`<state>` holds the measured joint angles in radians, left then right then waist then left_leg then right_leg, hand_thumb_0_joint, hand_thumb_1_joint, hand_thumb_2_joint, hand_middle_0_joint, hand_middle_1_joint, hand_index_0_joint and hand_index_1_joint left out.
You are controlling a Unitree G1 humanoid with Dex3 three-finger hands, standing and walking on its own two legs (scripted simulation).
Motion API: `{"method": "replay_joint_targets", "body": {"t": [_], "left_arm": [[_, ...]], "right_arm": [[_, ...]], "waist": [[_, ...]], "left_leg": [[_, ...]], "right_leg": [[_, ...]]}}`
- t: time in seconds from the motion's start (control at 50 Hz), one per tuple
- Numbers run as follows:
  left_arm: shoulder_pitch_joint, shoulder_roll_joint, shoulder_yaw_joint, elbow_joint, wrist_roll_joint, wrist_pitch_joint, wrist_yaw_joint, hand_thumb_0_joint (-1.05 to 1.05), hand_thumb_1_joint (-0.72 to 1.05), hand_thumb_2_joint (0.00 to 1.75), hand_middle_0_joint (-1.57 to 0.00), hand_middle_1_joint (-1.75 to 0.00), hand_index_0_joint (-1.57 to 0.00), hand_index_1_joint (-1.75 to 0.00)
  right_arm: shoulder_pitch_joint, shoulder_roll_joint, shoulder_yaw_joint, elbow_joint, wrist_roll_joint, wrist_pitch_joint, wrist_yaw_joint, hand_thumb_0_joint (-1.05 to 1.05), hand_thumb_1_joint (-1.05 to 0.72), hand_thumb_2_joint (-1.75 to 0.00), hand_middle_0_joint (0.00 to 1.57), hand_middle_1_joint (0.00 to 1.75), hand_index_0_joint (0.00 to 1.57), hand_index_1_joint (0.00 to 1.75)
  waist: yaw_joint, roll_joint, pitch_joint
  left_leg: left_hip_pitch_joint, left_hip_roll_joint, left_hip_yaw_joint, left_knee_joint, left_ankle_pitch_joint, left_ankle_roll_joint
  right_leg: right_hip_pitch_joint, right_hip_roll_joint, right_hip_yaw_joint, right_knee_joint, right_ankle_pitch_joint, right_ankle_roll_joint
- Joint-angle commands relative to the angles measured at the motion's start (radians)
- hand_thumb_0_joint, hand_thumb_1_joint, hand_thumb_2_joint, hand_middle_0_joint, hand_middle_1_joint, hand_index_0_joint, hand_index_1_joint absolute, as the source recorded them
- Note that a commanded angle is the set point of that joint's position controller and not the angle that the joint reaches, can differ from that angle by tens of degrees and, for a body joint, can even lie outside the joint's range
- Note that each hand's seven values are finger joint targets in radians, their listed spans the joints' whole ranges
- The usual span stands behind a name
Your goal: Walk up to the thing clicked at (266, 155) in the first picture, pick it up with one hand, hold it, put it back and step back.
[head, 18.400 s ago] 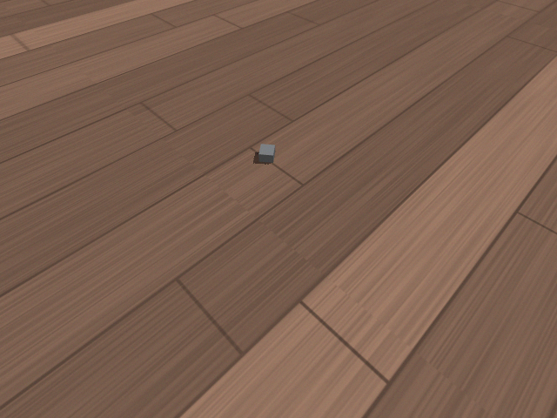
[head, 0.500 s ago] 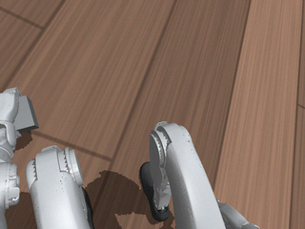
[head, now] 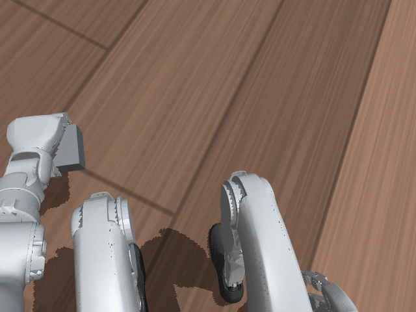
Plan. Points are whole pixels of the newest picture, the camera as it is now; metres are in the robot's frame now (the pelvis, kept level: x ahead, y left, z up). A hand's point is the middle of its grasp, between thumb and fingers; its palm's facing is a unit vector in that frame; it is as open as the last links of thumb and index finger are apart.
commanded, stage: lift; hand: left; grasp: from above
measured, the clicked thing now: (61, 149) +0.44 +0.25 -0.19
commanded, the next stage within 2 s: hold in 1.60 s
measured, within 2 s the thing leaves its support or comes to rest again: neither
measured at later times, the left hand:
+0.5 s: hand (4, 155) +0.39 +0.28 -0.03, palm faces -0.42 -0.07 -0.91, open 11.4 cm
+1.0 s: hand out of the picture +0.34 +0.27 +0.19, palm faces -0.40 -0.10 -0.91, open 11.4 cm
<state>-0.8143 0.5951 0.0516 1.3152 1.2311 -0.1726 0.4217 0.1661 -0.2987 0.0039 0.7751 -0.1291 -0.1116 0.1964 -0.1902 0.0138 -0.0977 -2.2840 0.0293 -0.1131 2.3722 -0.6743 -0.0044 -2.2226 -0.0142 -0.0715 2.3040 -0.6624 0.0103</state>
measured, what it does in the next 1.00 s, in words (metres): rises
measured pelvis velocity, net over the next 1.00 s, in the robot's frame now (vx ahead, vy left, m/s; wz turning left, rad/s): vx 0.02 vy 0.00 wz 0.08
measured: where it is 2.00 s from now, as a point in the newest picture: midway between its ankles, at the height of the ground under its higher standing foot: (182, 288)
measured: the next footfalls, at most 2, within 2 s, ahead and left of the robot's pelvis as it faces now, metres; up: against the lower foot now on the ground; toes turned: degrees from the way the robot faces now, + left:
none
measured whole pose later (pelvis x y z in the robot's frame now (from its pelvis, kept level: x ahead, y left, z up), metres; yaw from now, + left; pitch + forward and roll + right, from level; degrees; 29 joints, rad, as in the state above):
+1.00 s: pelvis +0.02 +0.00 +0.27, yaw +5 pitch +21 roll -2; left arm -0.32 0.46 -0.14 0.69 0.99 0.04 0.12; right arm 0.18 -0.23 -0.02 0.69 0.04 0.01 -0.04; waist -0.07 0.03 -0.18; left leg -1.31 0.04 -0.02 1.49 -0.56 0.00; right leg -1.28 -0.02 -0.03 1.45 -0.55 0.02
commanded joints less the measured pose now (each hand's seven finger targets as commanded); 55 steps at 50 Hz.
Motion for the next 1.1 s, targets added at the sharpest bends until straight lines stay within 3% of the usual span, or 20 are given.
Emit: {"method": "replay_joint_targets", "body": {"t": [0.0, 0.06, 0.08, 0.18, 0.2, 0.22, 0.26, 0.38, 0.42, 0.5, 0.54, 0.56, 0.62, 0.66, 0.7, 0.86, 0.92, 0.96, 1.06, 1.08], "left_arm": [[-0.318, 0.247, 0.046, -0.174, -0.047, 0.041, 0.031, 0.0, 0.61, 0.9, -1.08, -0.58, -1.01, -0.65], [-0.31, 0.229, 0.027, -0.198, -0.081, 0.062, -0.012, 0.0, 0.57, 0.91, -1.08, -0.56, -1.0, -0.64], [-0.297, 0.235, 0.019, -0.22, -0.092, 0.064, -0.031, 0.0, 0.55, 0.92, -1.07, -0.58, -0.99, -0.66], [-0.219, 0.204, -0.005, -0.342, -0.122, 0.061, -0.109, 0.0, 0.56, 0.95, -1.06, -0.61, -0.99, -0.68], [-0.217, 0.227, 0.02, -0.38, -0.125, 0.056, -0.116, 0.0, 0.56, 0.95, -1.05, -0.62, -0.99, -0.69], [-0.183, 0.202, -0.002, -0.379, -0.127, 0.06, -0.127, 0.0, 0.56, 0.94, -1.05, -0.63, -0.99, -0.69], [-0.176, 0.184, -0.012, -0.442, -0.138, 0.057, -0.143, 0.0, 0.58, 0.93, -1.05, -0.63, -1.0, -0.69], [-0.107, 0.209, -0.001, -0.599, -0.158, 0.072, -0.172, 0.0, 0.57, 0.93, -1.06, -0.6, -1.0, -0.67], [-0.074, 0.181, -0.021, -0.623, -0.164, 0.084, -0.184, 0.0, 0.58, 0.95, -1.06, -0.62, -1.0, -0.68], [-0.006, 0.187, -0.008, -0.677, -0.172, 0.119, -0.202, 0.0, 0.55, 0.96, -1.05, -0.61, -0.98, -0.68], [0.001, 0.139, -0.048, -0.721, -0.187, 0.136, -0.213, 0.0, 0.54, 0.98, -1.06, -0.6, -0.98, -0.68], [0.019, 0.161, -0.026, -0.746, -0.195, 0.145, -0.216, 0.0, 0.55, 0.97, -1.06, -0.6, -0.99, -0.68], [0.088, 0.106, -0.071, -0.773, -0.227, 0.169, -0.24, 0.0, 0.53, 1.0, -1.07, -0.59, -0.98, -0.68], [0.113, 0.133, -0.054, -0.814, -0.233, 0.184, -0.249, 0.0, 0.54, 0.97, -1.08, -0.58, -0.99, -0.67], [0.116, 0.104, -0.08, -0.853, -0.243, 0.19, -0.261, 0.0, 0.55, 0.98, -1.09, -0.57, -1.0, -0.66], [0.186, 0.112, -0.074, -0.872, -0.244, 0.209, -0.263, 0.0, 0.58, 0.98, -1.1, -0.6, -1.02, -0.69], [0.205, 0.059, -0.109, -0.793, -0.24, 0.212, -0.264, 0.0, 0.56, 0.96, -1.08, -0.6, -1.0, -0.69], [0.228, 0.035, -0.128, -0.762, -0.239, 0.214, -0.269, 0.0, 0.54, 0.93, -1.07, -0.58, -0.99, -0.67], [0.269, 0.008, -0.156, -0.741, -0.253, 0.212, -0.285, 0.0, 0.5, 0.93, -1.04, -0.59, -0.96, -0.67], [0.266, 0.028, -0.14, -0.741, -0.25, 0.208, -0.283, 0.0, 0.5, 0.91, -1.03, -0.6, -0.96, -0.68]], "right_arm": [[0.175, -0.233, -0.089, -0.032, 0.016, 0.002, -0.028, 0.0, -0.9, -0.9, 0.2, 0.3, 0.2, 0.3], [0.188, -0.227, -0.093, -0.033, 0.025, 0.01, -0.039, 0.0, -0.9, -0.9, 0.2, 0.3, 0.2, 0.3], [0.181, -0.221, -0.097, -0.04, 0.03, 0.014, -0.042, 0.0, -0.9, -0.91, 0.2, 0.3, 0.2, 0.3], [0.178, -0.209, -0.11, -0.073, 0.054, 0.033, -0.062, 0.0, -0.9, -0.9, 0.2, 0.3, 0.2, 0.3], [0.173, -0.211, -0.115, -0.084, 0.057, 0.039, -0.068, 0.0, -0.9, -0.9, 0.2, 0.3, 0.2, 0.3], [0.175, -0.204, -0.116, -0.087, 0.063, 0.045, -0.074, 0.0, -0.9, -0.9, 0.2, 0.3, 0.2, 0.3], [0.175, -0.199, -0.118, -0.102, 0.068, 0.053, -0.084, 0.0, -0.9, -0.9, 0.2, 0.3, 0.2, 0.3], [0.146, -0.184, -0.125, -0.146, 0.093, 0.078, -0.117, 0.0, -0.9, -0.9, 0.2, 0.3, 0.2, 0.3], [0.134, -0.181, -0.127, -0.156, 0.102, 0.084, -0.126, 0.0, -0.9, -0.9, 0.2, 0.3, 0.2, 0.3], [0.118, -0.178, -0.131, -0.169, 0.119, 0.098, -0.149, 0.0, -0.9, -0.9, 0.2, 0.3, 0.2, 0.3], [0.108, -0.162, -0.129, -0.179, 0.124, 0.103, -0.161, 0.0, -0.9, -0.9, 0.2, 0.3, 0.2, 0.3], [0.102, -0.165, -0.128, -0.181, 0.129, 0.105, -0.168, 0.0, -0.9, -0.9, 0.2, 0.3, 0.2, 0.3], [0.082, -0.149, -0.124, -0.189, 0.138, 0.105, -0.184, 0.0, -0.9, -0.9, 0.2, 0.3, 0.2, 0.3], [0.073, -0.147, -0.121, -0.192, 0.146, 0.107, -0.197, 0.0, -0.9, -0.9, 0.2, 0.3, 0.2, 0.3], [0.067, -0.141, -0.117, -0.192, 0.15, 0.106, -0.208, 0.0, -0.9, -0.9, 0.2, 0.3, 0.2, 0.3], [0.061, -0.11, -0.092, -0.176, 0.166, 0.099, -0.249, 0.0, -0.9, -0.9, 0.2, 0.3, 0.2, 0.3], [0.059, -0.097, -0.085, -0.161, 0.168, 0.092, -0.259, 0.0, -0.9, -0.9, 0.2, 0.3, 0.2, 0.3], [0.058, -0.095, -0.086, -0.162, 0.171, 0.086, -0.262, 0.0, -0.9, -0.9, 0.2, 0.3, 0.2, 0.3], [0.067, -0.088, -0.086, -0.171, 0.176, 0.07, -0.267, 0.0, -0.91, -0.91, 0.2, 0.3, 0.2, 0.3], [0.071, -0.088, -0.087, -0.167, 0.176, 0.067, -0.269, 0.0, -0.91, -0.91, 0.2, 0.3, 0.2, 0.3]], "waist": [[0.019, 0.261, -0.706], [0.013, 0.218, -0.696], [0.028, 0.224, -0.717], [0.043, 0.188, -0.737], [0.048, 0.171, -0.739], [0.055, 0.163, -0.731], [0.046, 0.155, -0.714], [0.082, 0.161, -0.715], [0.085, 0.174, -0.722], [0.104, 0.188, -0.719], [0.084, 0.167, -0.664], [0.097, 0.158, -0.673], [0.09, 0.137, -0.638], [0.105, 0.141, -0.628], [0.095, 0.15, -0.617], [0.107, 0.104, -0.529], [0.096, 0.074, -0.421], [0.106, 0.082, -0.387], [0.117, 0.051, -0.358], [0.122, 0.041, -0.358]], "left_leg": [[0.543, -0.033, 0.087, -0.305, 0.144, 0.025], [0.529, -0.036, 0.089, -0.322, 0.13, 0.033], [0.544, -0.036, 0.092, -0.334, 0.126, 0.032], [0.575, -0.037, 0.095, -0.374, 0.141, 0.036], [0.575, -0.037, 0.095, -0.38, 0.138, 0.037], [0.585, -0.038, 0.096, -0.395, 0.134, 0.038], [0.582, -0.039, 0.097, -0.417, 0.126, 0.039], [0.679, -0.037, 0.088, -0.522, 0.091, 0.035], [0.732, -0.034, 0.073, -0.566, 0.089, 0.03], [0.842, -0.032, 0.038, -0.672, 0.077, 0.021], [0.86, -0.028, 0.047, -0.709, 0.047, 0.024], [0.882, -0.03, 0.043, -0.734, 0.04, 0.024], [0.934, -0.029, 0.043, -0.798, 0.044, 0.024], [0.991, -0.028, 0.044, -0.855, 0.05, 0.021], [1.048, -0.022, 0.039, -0.901, 0.073, 0.017], [1.247, -0.023, 0.066, -1.081, 0.134, 0.019], [1.283, -0.019, 0.058, -1.156, 0.125, 0.016], [1.322, -0.021, 0.064, -1.204, 0.128, 0.014], [1.41, -0.031, 0.088, -1.292, 0.196, 0.015], [1.423, -0.033, 0.092, -1.304, 0.209, 0.016]], "right_leg": [[0.338, 0.043, -0.061, -0.273, 0.183, -0.057], [0.379, 0.042, -0.053, -0.313, 0.171, -0.053], [0.398, 0.046, -0.049, -0.32, 0.161, -0.056], [0.478, 0.046, -0.035, -0.371, 0.179, -0.052], [0.488, 0.045, -0.031, -0.382, 0.176, -0.05], [0.498, 0.045, -0.026, -0.4, 0.17, -0.05], [0.519, 0.045, -0.018, -0.431, 0.163, -0.047], [0.567, 0.045, -0.005, -0.515, 0.112, -0.049], [0.581, 0.044, -0.01, -0.527, 0.118, -0.049], [0.629, 0.043, -0.016, -0.569, 0.125, -0.046], [0.652, 0.044, -0.009, -0.631, 0.099, -0.042], [0.682, 0.042, -0.004, -0.652, 0.091, -0.04], [0.75, 0.043, 0.003, -0.717, 0.098, -0.036], [0.809, 0.043, 0.009, -0.764, 0.107, -0.034], [0.839, 0.04, 0.008, -0.796, 0.131, -0.032], [1.079, 0.045, 0.035, -1.006, 0.165, -0.031], [1.122, 0.047, 0.041, -1.082, 0.15, -0.031], [1.155, 0.047, 0.049, -1.133, 0.149, -0.033], [1.306, 0.054, 0.063, -1.257, 0.197, -0.033], [1.339, 0.054, 0.069, -1.279, 0.206, -0.033]]}}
